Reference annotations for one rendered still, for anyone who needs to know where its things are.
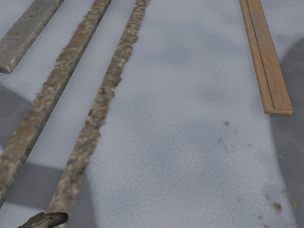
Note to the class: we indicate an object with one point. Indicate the robot left hand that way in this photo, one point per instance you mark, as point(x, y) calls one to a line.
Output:
point(43, 220)

